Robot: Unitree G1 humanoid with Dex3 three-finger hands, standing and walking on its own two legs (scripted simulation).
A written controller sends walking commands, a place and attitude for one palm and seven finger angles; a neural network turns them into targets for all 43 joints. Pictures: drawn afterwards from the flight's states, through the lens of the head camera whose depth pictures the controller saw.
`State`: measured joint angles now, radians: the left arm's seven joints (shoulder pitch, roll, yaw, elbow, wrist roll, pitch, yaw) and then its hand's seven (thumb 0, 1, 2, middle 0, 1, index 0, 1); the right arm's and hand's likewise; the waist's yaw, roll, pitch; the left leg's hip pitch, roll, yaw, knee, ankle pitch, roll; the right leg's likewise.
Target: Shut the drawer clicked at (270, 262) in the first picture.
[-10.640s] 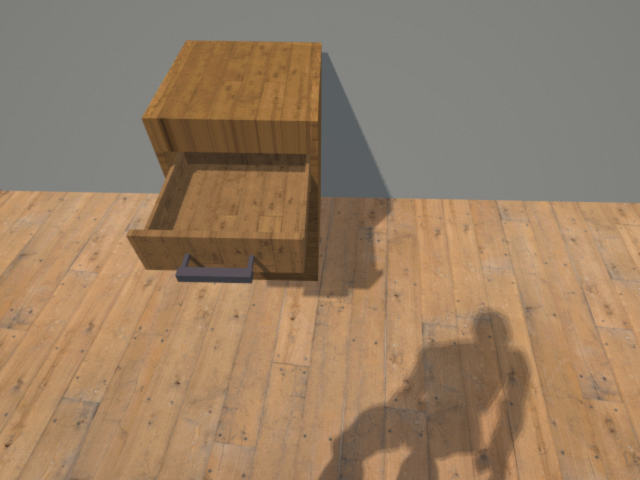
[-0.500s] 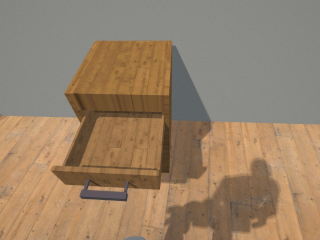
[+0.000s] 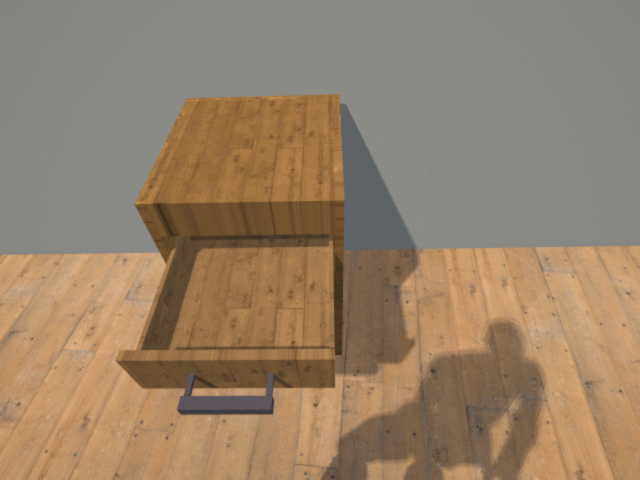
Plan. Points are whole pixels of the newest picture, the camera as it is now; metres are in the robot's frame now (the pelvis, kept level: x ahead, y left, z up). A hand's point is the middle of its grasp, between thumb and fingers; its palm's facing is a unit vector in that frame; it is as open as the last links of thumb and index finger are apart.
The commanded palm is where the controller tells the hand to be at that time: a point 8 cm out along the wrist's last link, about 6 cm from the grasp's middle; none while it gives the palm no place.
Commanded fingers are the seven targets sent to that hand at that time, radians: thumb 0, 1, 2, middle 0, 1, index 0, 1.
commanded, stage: come to a stop and stand still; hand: left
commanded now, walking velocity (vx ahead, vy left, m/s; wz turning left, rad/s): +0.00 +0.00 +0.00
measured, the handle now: (228, 392) +0.31 +0.19 -0.23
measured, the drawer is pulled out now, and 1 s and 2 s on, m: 0.30 0.30 0.30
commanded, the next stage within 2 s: look again from close up in 0.96 s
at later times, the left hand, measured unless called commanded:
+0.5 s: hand out of the picture +0.06 +0.21 -0.17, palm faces +0.01 -0.97 -0.22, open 7.4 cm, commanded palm none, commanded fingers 0.00 0.90 0.90 -0.20 -0.30 -0.20 -0.30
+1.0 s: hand out of the picture +0.04 +0.23 -0.17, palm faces +0.02 -0.98 -0.21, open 7.4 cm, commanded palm none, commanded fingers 0.00 0.90 0.90 -0.20 -0.30 -0.20 -0.30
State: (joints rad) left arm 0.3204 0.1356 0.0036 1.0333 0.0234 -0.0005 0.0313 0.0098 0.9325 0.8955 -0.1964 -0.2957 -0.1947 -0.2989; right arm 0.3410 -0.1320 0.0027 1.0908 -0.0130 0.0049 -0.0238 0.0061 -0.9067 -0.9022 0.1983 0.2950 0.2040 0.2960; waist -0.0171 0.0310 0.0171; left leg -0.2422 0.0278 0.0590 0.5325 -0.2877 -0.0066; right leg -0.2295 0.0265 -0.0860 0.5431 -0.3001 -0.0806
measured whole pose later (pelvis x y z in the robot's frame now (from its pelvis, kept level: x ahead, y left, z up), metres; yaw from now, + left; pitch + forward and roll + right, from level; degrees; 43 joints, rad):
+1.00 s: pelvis +0.03 +0.05 +0.01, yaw +0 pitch -1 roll +0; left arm 0.27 0.15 -0.01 1.08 0.01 0.00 0.05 0.00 0.91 0.90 -0.20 -0.30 -0.19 -0.30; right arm 0.23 -0.17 0.02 1.12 -0.01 -0.02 -0.03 0.00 -0.91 -0.90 0.20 0.29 0.20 0.30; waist 0.00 0.00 0.06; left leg -0.11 -0.05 0.04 0.41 -0.29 0.06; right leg -0.12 -0.03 -0.07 0.43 -0.29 0.01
